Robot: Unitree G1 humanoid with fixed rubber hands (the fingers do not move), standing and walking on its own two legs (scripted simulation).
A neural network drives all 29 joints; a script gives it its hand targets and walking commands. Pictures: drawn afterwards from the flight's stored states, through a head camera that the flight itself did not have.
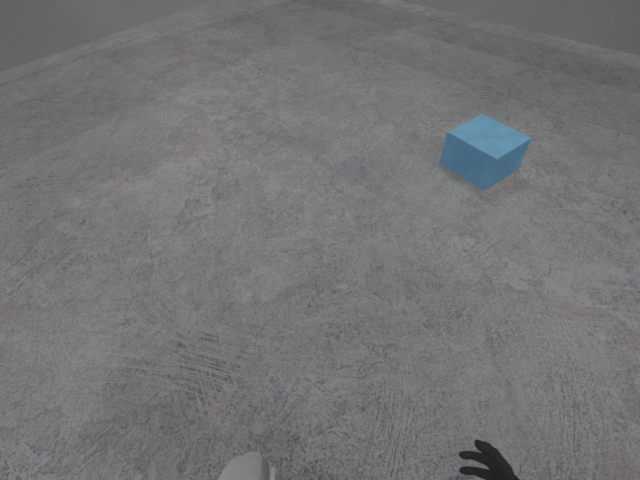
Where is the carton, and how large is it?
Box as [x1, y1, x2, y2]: [439, 114, 530, 189]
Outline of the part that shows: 480,114 447,132 439,162 481,188 485,189 517,168 530,140 530,137 487,116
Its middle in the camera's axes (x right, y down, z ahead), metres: +0.84 -0.47 +1.96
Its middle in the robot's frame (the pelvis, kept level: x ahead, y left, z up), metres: +1.78 -0.64 -0.69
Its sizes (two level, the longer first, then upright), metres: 0.289 0.274 0.186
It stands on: the floor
